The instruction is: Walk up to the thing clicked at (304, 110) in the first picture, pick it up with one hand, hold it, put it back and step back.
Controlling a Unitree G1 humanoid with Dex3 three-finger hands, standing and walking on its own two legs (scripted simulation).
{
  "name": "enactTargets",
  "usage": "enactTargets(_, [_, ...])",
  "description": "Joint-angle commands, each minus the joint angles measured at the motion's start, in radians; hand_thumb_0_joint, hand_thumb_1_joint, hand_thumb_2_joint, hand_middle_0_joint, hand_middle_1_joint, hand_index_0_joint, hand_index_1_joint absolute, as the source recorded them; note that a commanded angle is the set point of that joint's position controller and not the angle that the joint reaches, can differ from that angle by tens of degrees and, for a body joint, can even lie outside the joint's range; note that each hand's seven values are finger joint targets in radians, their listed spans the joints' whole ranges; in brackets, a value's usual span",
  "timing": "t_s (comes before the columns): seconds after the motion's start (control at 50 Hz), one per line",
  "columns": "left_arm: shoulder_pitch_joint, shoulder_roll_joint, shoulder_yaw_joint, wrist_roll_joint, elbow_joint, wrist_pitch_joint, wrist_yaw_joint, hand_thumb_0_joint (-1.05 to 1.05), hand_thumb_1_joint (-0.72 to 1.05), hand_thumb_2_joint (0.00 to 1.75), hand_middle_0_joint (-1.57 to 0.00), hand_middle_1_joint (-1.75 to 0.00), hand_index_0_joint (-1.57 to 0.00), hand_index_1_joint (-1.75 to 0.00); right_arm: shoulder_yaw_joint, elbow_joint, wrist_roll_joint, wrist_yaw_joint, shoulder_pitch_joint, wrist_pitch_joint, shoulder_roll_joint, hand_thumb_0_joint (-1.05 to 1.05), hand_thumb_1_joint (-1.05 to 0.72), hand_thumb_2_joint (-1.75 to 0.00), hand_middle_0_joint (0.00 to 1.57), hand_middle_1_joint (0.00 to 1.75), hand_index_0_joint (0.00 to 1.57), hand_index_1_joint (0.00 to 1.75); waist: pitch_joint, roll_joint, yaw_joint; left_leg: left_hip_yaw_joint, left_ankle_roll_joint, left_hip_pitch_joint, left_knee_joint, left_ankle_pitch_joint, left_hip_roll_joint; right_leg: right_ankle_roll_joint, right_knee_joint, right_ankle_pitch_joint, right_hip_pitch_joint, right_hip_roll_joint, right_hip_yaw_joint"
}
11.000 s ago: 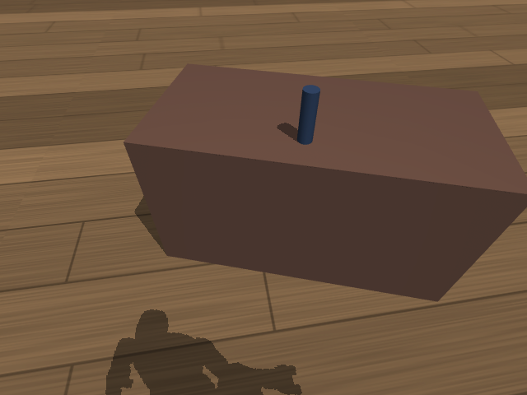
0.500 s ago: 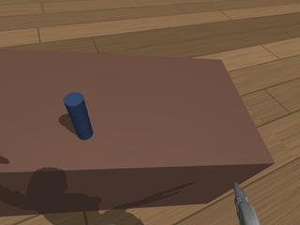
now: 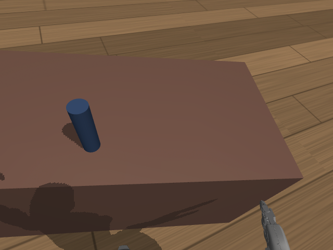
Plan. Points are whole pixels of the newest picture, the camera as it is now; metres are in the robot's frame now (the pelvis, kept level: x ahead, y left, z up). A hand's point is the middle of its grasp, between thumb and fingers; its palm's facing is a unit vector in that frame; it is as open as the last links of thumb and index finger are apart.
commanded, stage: approach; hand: left
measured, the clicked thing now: (85, 128) +0.44 +0.21 +0.01
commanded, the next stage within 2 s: close in in 0.32 s
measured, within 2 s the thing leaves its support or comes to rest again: neither
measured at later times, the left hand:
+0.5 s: hand (54, 143) +0.40 +0.28 +0.00, palm faces +0.11 -0.99 +0.09, open 17.7 cm
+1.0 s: hand (79, 142) +0.41 +0.22 -0.01, palm faces +0.16 -0.99 +0.04, open 17.4 cm
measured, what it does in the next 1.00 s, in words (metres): stands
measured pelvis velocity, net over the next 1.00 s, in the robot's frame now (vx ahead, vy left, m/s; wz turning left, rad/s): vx -0.02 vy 0.00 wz -0.02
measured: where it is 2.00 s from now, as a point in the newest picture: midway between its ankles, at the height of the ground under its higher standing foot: outside the picture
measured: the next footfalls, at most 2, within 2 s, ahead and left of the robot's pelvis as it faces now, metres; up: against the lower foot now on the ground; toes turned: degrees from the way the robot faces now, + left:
none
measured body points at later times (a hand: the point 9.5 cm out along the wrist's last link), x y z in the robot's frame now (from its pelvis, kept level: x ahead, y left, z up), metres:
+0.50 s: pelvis -0.01 +0.00 -0.03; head +0.09 +0.06 +0.41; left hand +0.39 +0.33 -0.01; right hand +0.14 -0.27 -0.04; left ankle +0.03 +0.10 -0.69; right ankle -0.04 -0.14 -0.69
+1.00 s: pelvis -0.02 +0.00 -0.04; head +0.08 +0.03 +0.40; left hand +0.40 +0.27 -0.01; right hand +0.14 -0.26 -0.05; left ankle +0.03 +0.10 -0.69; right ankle -0.04 -0.14 -0.69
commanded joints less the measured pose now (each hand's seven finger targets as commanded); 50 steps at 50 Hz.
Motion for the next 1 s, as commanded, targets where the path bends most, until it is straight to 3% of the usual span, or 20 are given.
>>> enactTargets(0.0, [-0.264, 0.401, 0.053, -0.032, -0.194, -0.057, -0.008, 0.00, -0.51, 0.04, -0.05, -0.04, -0.04, -0.05, -0.048, -0.151, 0.001, -0.018, -0.009, -0.045, -0.147, 0.00, 0.55, -0.05, 0.05, 0.05, 0.05, 0.05, -0.335, 0.207, 0.033, -0.045, 0.012, 0.440, -0.093, 0.368, -0.024, -0.028, -0.103, 0.297, -0.046, 0.019, 0.007])
enactTargets(0.04, [-0.276, 0.323, -0.017, -0.023, -0.181, -0.043, -0.005, 0.00, -0.52, 0.04, -0.06, -0.04, -0.04, -0.05, -0.056, -0.151, 0.000, -0.019, -0.025, -0.047, -0.158, 0.00, 0.55, -0.05, 0.05, 0.05, 0.05, 0.05, -0.293, 0.192, 0.018, -0.045, 0.011, 0.431, -0.095, 0.340, -0.023, -0.030, -0.099, 0.268, -0.091, 0.022, 0.009])
enactTargets(0.1, [-0.308, 0.321, -0.014, -0.023, -0.180, -0.054, 0.010, 0.00, -0.55, 0.04, -0.06, -0.04, -0.04, -0.05, -0.056, -0.166, -0.003, -0.018, -0.037, -0.049, -0.162, 0.00, 0.56, -0.05, 0.05, 0.05, 0.05, 0.05, -0.273, 0.192, 0.014, -0.055, 0.004, 0.407, -0.102, 0.259, -0.014, -0.035, -0.097, 0.196, -0.122, 0.026, -0.001])
enactTargets(0.22, [-0.322, 0.145, -0.121, -0.023, -0.141, -0.090, 0.045, 0.00, -0.59, 0.04, -0.06, -0.05, -0.05, -0.06, -0.069, -0.201, -0.009, 0.004, 0.033, -0.039, -0.161, 0.00, 0.57, -0.04, 0.05, 0.05, 0.05, 0.05, -0.268, 0.148, -0.033, -0.056, 0.007, 0.375, -0.052, 0.243, -0.011, -0.032, -0.057, 0.196, -0.190, 0.024, -0.002])
enactTargets(0.28, [-0.351, 0.107, -0.143, -0.013, -0.169, -0.124, 0.085, 0.00, -0.61, 0.02, -0.06, -0.05, -0.06, -0.06, -0.107, -0.267, -0.012, 0.022, 0.040, -0.031, -0.186, 0.00, 0.56, -0.04, 0.05, 0.05, 0.05, 0.05, -0.282, 0.145, -0.050, -0.064, 0.003, 0.371, -0.026, 0.240, -0.002, -0.035, -0.025, 0.190, -0.241, 0.025, -0.004])
enactTargets(0.34, [-0.360, 0.082, -0.138, -0.008, -0.191, -0.164, 0.143, 0.00, -0.61, 0.03, -0.06, -0.05, -0.06, -0.06, -0.132, -0.329, -0.018, 0.048, 0.062, -0.018, -0.204, 0.00, 0.56, -0.04, 0.05, 0.05, 0.05, 0.05, -0.311, 0.157, -0.043, -0.079, -0.008, 0.358, -0.003, 0.245, 0.006, -0.042, 0.009, 0.173, -0.268, 0.026, -0.009])
enactTargets(0.38, [-0.424, 0.128, -0.116, 0.003, -0.304, -0.202, 0.187, 0.00, -0.61, 0.02, -0.07, -0.05, -0.07, -0.06, -0.145, -0.388, -0.021, 0.060, 0.081, -0.009, -0.204, 0.00, 0.56, -0.04, 0.05, 0.05, 0.05, 0.05, -0.380, 0.210, -0.036, -0.067, -0.011, 0.382, 0.023, 0.281, 0.000, -0.042, 0.030, 0.202, -0.242, 0.021, 0.001])
enactTargets(0.42, [-0.392, 0.073, -0.133, 0.021, -0.279, -0.218, 0.223, 0.00, -0.58, 0.00, -0.06, -0.04, -0.07, -0.03, -0.141, -0.404, -0.027, 0.073, 0.090, 0.001, -0.187, 0.00, 0.56, -0.04, 0.05, 0.05, 0.05, 0.05, -0.354, 0.221, -0.029, -0.070, -0.018, 0.358, 0.029, 0.267, 0.003, -0.043, 0.045, 0.186, -0.262, 0.023, 0.000])
enactTargets(0.5, [-0.416, 0.082, -0.096, 0.045, -0.377, -0.262, 0.318, 0.00, -0.57, 0.00, -0.07, -0.04, -0.08, -0.03, -0.180, -0.457, -0.043, 0.091, 0.074, 0.018, -0.201, 0.00, 0.54, -0.05, 0.05, 0.05, 0.05, 0.05, -0.480, 0.301, 0.001, -0.070, -0.027, 0.402, 0.070, 0.375, 0.004, -0.043, 0.083, 0.241, -0.241, 0.023, 0.004])
enactTargets(0.54, [-0.420, -0.003, -0.150, 0.056, -0.402, -0.270, 0.356, 0.00, -0.55, 0.01, -0.07, -0.03, -0.07, -0.03, -0.143, -0.461, -0.048, 0.104, 0.083, 0.032, -0.152, 0.00, 0.53, -0.05, 0.05, 0.05, 0.05, 0.05, -0.489, 0.325, 0.011, -0.074, -0.032, 0.403, 0.074, 0.418, 0.007, -0.048, 0.099, 0.249, -0.248, 0.025, 0.002])
enactTargets(0.58, [-0.361, -0.040, -0.165, 0.067, -0.350, -0.267, 0.385, 0.00, -0.54, 0.00, -0.07, -0.03, -0.08, -0.03, -0.181, -0.450, -0.053, 0.105, 0.090, 0.048, -0.172, 0.00, 0.52, -0.05, 0.05, 0.05, 0.05, 0.05, -0.488, 0.305, 0.009, -0.077, -0.032, 0.382, 0.072, 0.417, 0.012, -0.050, 0.101, 0.242, -0.241, 0.033, 0.000])
enactTargets(0.62, [-0.371, -0.024, -0.156, 0.079, -0.392, -0.272, 0.411, 0.00, -0.54, 0.00, -0.07, -0.03, -0.07, -0.02, -0.183, -0.490, -0.055, 0.106, 0.068, 0.056, -0.182, 0.00, 0.52, -0.05, 0.05, 0.05, 0.05, 0.05, -0.499, 0.286, 0.007, -0.074, -0.028, 0.355, 0.077, 0.401, 0.013, -0.048, 0.109, 0.263, -0.214, 0.036, 0.002])
enactTargets(0.72, [-0.298, -0.205, -0.258, 0.070, -0.292, -0.255, 0.429, 0.00, -0.53, 0.00, -0.06, -0.03, -0.07, -0.02, -0.179, -0.483, -0.047, 0.109, 0.135, 0.091, -0.153, 0.00, 0.53, -0.05, 0.05, 0.05, 0.05, 0.05, -0.383, 0.142, -0.034, -0.056, -0.006, 0.241, 0.062, 0.259, 0.006, -0.037, 0.087, 0.231, -0.220, 0.045, 0.007])
enactTargets(0.76, [-0.323, -0.156, -0.229, 0.068, -0.336, -0.261, 0.440, 0.00, -0.51, 0.00, -0.06, -0.02, -0.08, -0.01, -0.186, -0.542, -0.039, 0.109, 0.116, 0.093, -0.166, 0.00, 0.54, -0.05, 0.05, 0.05, 0.05, 0.05, -0.370, 0.122, -0.037, -0.052, -0.003, 0.208, 0.055, 0.216, 0.003, -0.032, 0.082, 0.220, -0.204, 0.041, 0.012])
enactTargets(0.8, [-0.329, -0.205, -0.267, 0.071, -0.330, -0.267, 0.440, 0.00, -0.50, 0.00, -0.06, -0.02, -0.07, 0.00, -0.154, -0.551, -0.036, 0.117, 0.144, 0.101, -0.137, 0.00, 0.55, -0.04, 0.05, 0.05, 0.05, 0.05, -0.371, 0.102, -0.039, -0.047, 0.001, 0.205, 0.062, 0.235, 0.001, -0.029, 0.089, 0.241, -0.206, 0.037, 0.016])
enactTargets(0.84, [-0.333, -0.206, -0.266, 0.070, -0.298, -0.271, 0.445, 0.00, -0.51, 0.00, -0.06, -0.02, -0.08, 0.00, -0.204, -0.535, -0.033, 0.113, 0.180, 0.109, -0.173, 0.00, 0.55, -0.04, 0.05, 0.05, 0.05, 0.05, -0.342, 0.100, -0.060, -0.049, 0.001, 0.211, 0.060, 0.212, 0.002, -0.028, 0.089, 0.222, -0.234, 0.037, 0.020])
enactTargets(0.86, [-0.360, -0.184, -0.262, 0.076, -0.347, -0.279, 0.453, 0.00, -0.50, 0.00, -0.06, -0.02, -0.08, 0.00, -0.186, -0.561, -0.034, 0.116, 0.165, 0.110, -0.165, 0.00, 0.55, -0.04, 0.05, 0.05, 0.05, 0.05, -0.341, 0.114, -0.046, -0.045, -0.002, 0.206, 0.054, 0.197, -0.002, -0.028, 0.088, 0.212, -0.228, 0.035, 0.022])
enactTargets(0.9, [-0.413, -0.213, -0.298, 0.081, -0.369, -0.288, 0.456, 0.00, -0.51, 0.00, -0.05, -0.02, -0.07, 0.00, -0.174, -0.581, -0.034, 0.118, 0.168, 0.112, -0.150, 0.00, 0.56, -0.04, 0.05, 0.05, 0.05, 0.05, -0.352, 0.117, -0.059, -0.044, -0.002, 0.223, 0.055, 0.162, -0.003, -0.026, 0.082, 0.186, -0.240, 0.031, 0.029])
enactTargets(0.92, [-0.404, -0.202, -0.288, 0.083, -0.351, -0.289, 0.463, 0.00, -0.51, 0.00, -0.06, -0.02, -0.08, 0.00, -0.195, -0.584, -0.035, 0.117, 0.176, 0.114, -0.166, 0.00, 0.55, -0.04, 0.05, 0.05, 0.05, 0.05, -0.360, 0.117, -0.062, -0.045, -0.002, 0.240, 0.058, 0.167, -0.003, -0.026, 0.085, 0.189, -0.241, 0.032, 0.027])
enactTargets(0.98, [-0.440, -0.202, -0.305, 0.088, -0.406, -0.301, 0.476, 0.00, -0.51, 0.00, -0.06, -0.01, -0.07, 0.00, -0.168, -0.631, -0.035, 0.121, 0.169, 0.118, -0.151, 0.00, 0.55, -0.04, 0.05, 0.05, 0.05, 0.05, -0.435, 0.151, -0.054, -0.048, -0.003, 0.291, 0.070, 0.234, -0.002, -0.029, 0.100, 0.230, -0.219, 0.030, 0.023])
